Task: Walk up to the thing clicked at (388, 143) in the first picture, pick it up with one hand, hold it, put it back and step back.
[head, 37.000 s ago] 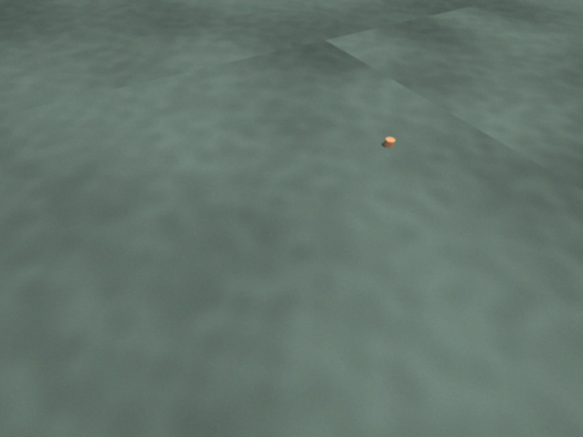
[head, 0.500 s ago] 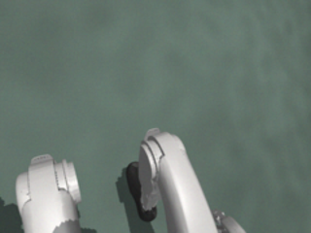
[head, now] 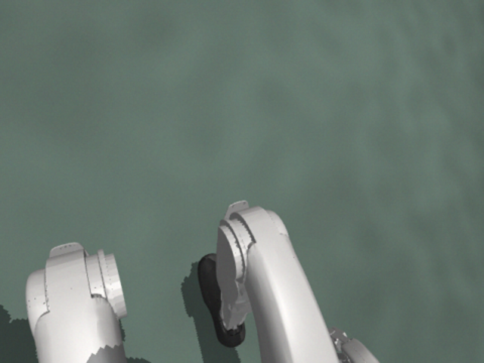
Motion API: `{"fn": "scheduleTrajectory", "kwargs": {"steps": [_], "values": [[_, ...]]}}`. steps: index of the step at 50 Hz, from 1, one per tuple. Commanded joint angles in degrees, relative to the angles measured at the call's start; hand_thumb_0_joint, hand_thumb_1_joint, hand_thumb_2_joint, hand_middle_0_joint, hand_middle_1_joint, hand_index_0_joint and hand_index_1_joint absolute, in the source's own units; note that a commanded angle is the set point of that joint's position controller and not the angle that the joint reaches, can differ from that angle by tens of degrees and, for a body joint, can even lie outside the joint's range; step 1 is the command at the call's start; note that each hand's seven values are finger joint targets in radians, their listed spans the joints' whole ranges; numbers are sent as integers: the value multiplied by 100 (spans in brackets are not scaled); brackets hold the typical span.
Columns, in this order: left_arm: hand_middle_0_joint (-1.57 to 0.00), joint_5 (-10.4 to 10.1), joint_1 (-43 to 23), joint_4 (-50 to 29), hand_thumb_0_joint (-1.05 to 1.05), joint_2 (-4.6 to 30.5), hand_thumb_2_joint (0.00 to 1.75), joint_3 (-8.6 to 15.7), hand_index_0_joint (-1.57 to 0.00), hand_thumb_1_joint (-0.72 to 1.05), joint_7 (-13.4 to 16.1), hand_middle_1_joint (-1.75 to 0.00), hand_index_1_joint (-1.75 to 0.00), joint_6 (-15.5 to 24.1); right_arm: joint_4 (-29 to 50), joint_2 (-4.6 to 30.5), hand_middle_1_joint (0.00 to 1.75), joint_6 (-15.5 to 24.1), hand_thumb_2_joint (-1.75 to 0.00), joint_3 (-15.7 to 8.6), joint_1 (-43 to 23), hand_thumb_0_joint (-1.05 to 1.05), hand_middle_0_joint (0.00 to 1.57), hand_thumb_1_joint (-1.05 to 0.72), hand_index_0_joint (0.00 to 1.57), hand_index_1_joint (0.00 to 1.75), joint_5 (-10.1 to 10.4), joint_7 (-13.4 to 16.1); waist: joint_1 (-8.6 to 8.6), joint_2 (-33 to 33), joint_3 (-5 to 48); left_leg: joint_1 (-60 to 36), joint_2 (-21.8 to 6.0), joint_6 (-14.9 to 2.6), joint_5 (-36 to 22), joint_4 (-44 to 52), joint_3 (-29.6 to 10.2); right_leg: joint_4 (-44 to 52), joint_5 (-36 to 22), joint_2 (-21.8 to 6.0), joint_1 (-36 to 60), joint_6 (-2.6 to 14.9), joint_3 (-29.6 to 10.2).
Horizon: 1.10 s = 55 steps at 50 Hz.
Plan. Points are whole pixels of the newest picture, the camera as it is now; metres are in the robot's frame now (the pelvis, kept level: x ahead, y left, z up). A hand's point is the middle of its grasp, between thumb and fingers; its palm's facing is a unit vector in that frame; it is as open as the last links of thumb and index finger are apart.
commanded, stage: rise first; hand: left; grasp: from above
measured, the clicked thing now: out of the picture +0.50 +0.34 -0.30
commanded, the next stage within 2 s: approach in 1.00 s
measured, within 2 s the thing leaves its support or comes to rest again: neither
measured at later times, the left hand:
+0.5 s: hand out of the picture +0.46 +0.37 -0.19, palm faces -0.44 -0.11 -0.89, open 13.7 cm
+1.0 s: hand out of the picture +0.46 +0.37 -0.19, palm faces -0.43 -0.11 -0.89, open 13.8 cm
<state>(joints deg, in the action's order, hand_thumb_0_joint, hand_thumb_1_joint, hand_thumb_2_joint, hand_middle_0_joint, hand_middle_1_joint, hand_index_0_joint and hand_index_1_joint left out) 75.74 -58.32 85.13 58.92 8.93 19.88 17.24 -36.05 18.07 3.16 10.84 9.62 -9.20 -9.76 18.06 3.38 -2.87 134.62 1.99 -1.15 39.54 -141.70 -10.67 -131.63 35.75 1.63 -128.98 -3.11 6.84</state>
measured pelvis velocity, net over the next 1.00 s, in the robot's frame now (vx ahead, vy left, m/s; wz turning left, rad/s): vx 0.00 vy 0.00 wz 0.00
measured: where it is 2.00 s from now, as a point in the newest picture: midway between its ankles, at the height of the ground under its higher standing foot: (170, 342)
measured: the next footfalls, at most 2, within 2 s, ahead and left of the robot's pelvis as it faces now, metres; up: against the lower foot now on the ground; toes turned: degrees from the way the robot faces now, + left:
none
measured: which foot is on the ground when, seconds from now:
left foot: down 0.00-1.00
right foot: down 0.00-1.00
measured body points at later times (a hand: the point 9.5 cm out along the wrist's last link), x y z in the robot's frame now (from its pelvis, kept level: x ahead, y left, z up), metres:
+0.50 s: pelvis +0.00 +0.00 +0.00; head +0.26 +0.12 +0.35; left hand +0.48 +0.37 -0.14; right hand +0.06 -0.27 -0.06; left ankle +0.07 +0.11 -0.29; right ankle +0.12 -0.13 -0.29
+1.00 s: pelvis +0.00 +0.00 +0.00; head +0.26 +0.12 +0.35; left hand +0.48 +0.37 -0.14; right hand +0.06 -0.27 -0.07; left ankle +0.07 +0.11 -0.29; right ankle +0.12 -0.13 -0.29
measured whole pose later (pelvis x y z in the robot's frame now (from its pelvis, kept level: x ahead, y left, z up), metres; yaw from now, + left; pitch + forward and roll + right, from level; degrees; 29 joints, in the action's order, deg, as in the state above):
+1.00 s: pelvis +0.00 +0.00 +0.00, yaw +0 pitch +32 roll -14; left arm 76.2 -58.6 85.1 59.2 9.5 20.3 17.8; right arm -36.0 18.6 3.6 10.6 9.7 -9.6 -9.7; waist 18.2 3.6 -3.5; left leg 134.6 1.9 -0.8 39.8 -142.0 -11.0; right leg -131.9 35.7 1.7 -129.2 -3.1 7.1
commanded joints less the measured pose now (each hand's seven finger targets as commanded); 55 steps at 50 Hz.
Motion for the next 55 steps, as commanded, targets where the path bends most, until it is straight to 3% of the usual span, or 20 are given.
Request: {"fn": "scheduleTrajectory", "kwargs": {"steps": [1,6,7,9,13,14,16,19,22,24,27,31,32,38,39,44,47,48,51,55], "values": [[-16,-112,-1504,-793,0,1662,94,280,-16,-45,217,-91,-92,45,-6,1797,30,27,-89,-575,1146,0,20,-89,20,30,-22,113,47,-2691,3580,-3254,-148,46,-1048,1681,354,995,-882,117,1501,505,550],[-17,-78,-1580,-934,0,1844,95,407,-16,-45,230,-90,-91,87,-42,1810,30,14,-89,-585,1180,0,20,-89,20,30,-36,119,47,-2755,3741,-3320,-149,50,-1178,1631,402,993,-970,123,1634,512,533],[-16,-97,-1633,-983,0,1550,96,198,-15,-46,183,-90,-92,81,39,1782,30,25,-90,-569,1184,0,20,-89,20,30,-40,114,93,-2757,3659,-3334,-126,59,-1262,1603,420,1019,-1014,116,1571,514,532],[-17,-72,-1469,-825,0,1782,95,361,-15,-45,225,-90,-91,89,-18,1812,30,-3,-90,-593,1136,0,20,-89,20,30,-45,129,34,-2710,3738,-3250,-147,44,-1201,1580,425,1012,-984,134,1639,519,540],[-17,-99,-1553,-802,0,1587,93,228,-16,-44,172,-90,-91,79,35,1776,30,4,-89,-563,1179,0,20,-89,20,30,-43,111,87,-2672,3647,-3245,-134,48,-1305,1601,417,1020,-1047,119,1643,511,547],[-16,-95,-1500,-813,0,1794,94,359,-15,-45,200,-90,-91,81,-28,1848,30,-16,-89,-590,1170,0,20,-89,20,30,-38,127,51,-2681,3672,-3326,-157,61,-1242,1642,357,995,-975,122,1571,525,566],[-15,-120,-1618,-862,0,1577,95,182,-14,-47,175,-92,-93,94,61,1778,30,4,-89,-548,1117,0,20,-89,20,30,-38,122,100,-2722,3661,-3268,-145,50,-1200,1609,397,1034,-990,134,1617,523,544],[-15,-104,-1602,-1006,0,1730,95,251,-14,-47,222,-92,-92,95,-22,1749,30,-16,-89,-553,1137,0,20,-89,20,30,-34,121,8,-2771,3944,-3290,-147,39,-1294,1589,471,1016,-1106,150,1842,499,522],[-14,-131,-1646,-1009,0,1513,95,136,-14,-47,233,-92,-93,104,-108,1733,30,-17,-89,-570,1200,0,20,-89,20,30,-33,119,48,-2831,3803,-3383,-148,70,-1280,1628,403,988,-1057,144,1592,529,559],[-14,-82,-1612,-842,0,1614,95,253,-13,-47,256,-92,-93,68,9,1832,30,9,-89,-601,1187,0,20,-89,20,30,-34,115,137,-2674,3560,-3284,-135,78,-1326,1603,359,969,-1057,120,1470,531,585],[-16,-98,-1669,-988,0,1681,94,251,-15,-45,313,-90,-91,108,-65,1777,30,-13,-89,-547,1159,0,20,-89,20,30,-29,103,23,-2862,3825,-3427,-148,74,-1436,1644,385,956,-1171,134,1667,510,560],[-15,-48,-1579,-822,0,1573,96,179,-14,-47,287,-91,-92,60,-50,1745,30,17,-89,-544,1164,0,20,-89,20,30,-37,99,74,-2753,3667,-3230,-131,41,-1263,1595,460,1007,-1066,132,1663,512,527],[-16,-60,-1657,-937,0,1766,94,305,-15,-46,320,-90,-91,70,5,1760,30,14,-89,-539,1101,0,20,-89,20,30,-37,103,35,-2767,3853,-3281,-146,37,-1287,1607,452,989,-1089,140,1755,502,532],[-13,-86,-1648,-807,0,1458,95,118,-13,-48,287,-93,-94,63,-113,1772,30,27,-89,-577,1231,0,20,-89,20,30,-40,104,118,-2816,3592,-3318,-130,72,-1170,1660,347,947,-981,107,1434,505,584],[-12,-90,-1619,-796,0,1621,96,270,-12,-49,291,-95,-95,57,4,1815,30,38,-89,-601,1157,0,20,-89,20,30,-46,94,132,-2764,3586,-3282,-154,57,-1051,1675,333,968,-875,113,1451,507,583],[-14,-96,-1660,-802,0,1486,97,178,-13,-48,276,-92,-93,71,-13,1827,30,70,-89,-599,1164,0,20,-89,20,30,-54,99,151,-2688,3537,-3265,-140,61,-1117,1593,349,986,-921,112,1415,512,575],[-14,-40,-1655,-929,0,1838,97,401,-13,-48,304,-92,-93,75,-101,1798,30,44,-89,-592,1281,0,20,-89,20,30,-67,96,76,-2826,3829,-3404,-164,56,-1333,1584,397,966,-1097,129,1676,500,542],[-14,-80,-1676,-874,0,1580,97,216,-13,-48,292,-91,-92,69,21,1796,30,53,-89,-572,1141,0,20,-89,20,30,-49,96,60,-2717,3744,-3255,-128,55,-1254,1547,420,988,-1041,119,1585,531,532],[-12,-112,-1684,-923,0,1493,97,152,-11,-50,289,-95,-95,45,-77,1776,30,65,-89,-579,1203,0,20,-89,20,30,-60,97,106,-2778,3687,-3234,-131,48,-1271,1538,452,1043,-1069,123,1628,520,540],[-12,-115,-1459,-725,0,1682,98,314,-11,-50,303,-93,-95,-3,20,1844,30,36,-89,-603,1167,0,20,-89,20,30,-40,92,22,-2689,3741,-3208,-127,62,-1306,1587,405,973,-1060,114,1627,533,555]]}}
